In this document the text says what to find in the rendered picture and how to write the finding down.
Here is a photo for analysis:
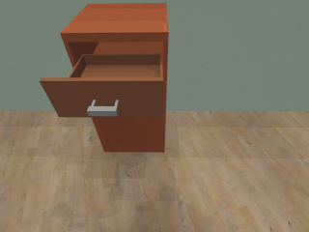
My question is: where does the cabinet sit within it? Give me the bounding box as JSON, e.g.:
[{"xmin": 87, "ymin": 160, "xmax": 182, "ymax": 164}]
[{"xmin": 60, "ymin": 3, "xmax": 169, "ymax": 153}]

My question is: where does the drawer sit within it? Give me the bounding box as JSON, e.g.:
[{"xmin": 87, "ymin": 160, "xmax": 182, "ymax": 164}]
[{"xmin": 40, "ymin": 53, "xmax": 164, "ymax": 118}]

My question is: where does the handle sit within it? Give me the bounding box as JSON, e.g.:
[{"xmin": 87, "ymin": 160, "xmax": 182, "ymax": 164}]
[{"xmin": 87, "ymin": 100, "xmax": 119, "ymax": 116}]

